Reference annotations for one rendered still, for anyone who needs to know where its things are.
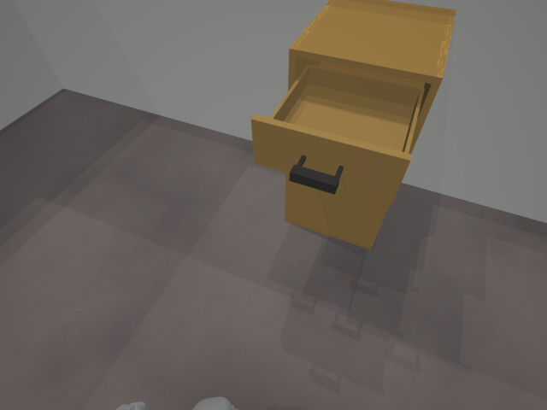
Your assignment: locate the drawer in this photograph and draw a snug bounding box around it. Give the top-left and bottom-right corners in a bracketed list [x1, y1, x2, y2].
[251, 64, 425, 204]

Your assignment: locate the cabinet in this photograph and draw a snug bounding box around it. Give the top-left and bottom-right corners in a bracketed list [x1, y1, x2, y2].
[285, 0, 456, 249]

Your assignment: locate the handle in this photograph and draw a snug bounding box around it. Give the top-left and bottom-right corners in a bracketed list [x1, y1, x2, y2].
[290, 155, 344, 195]

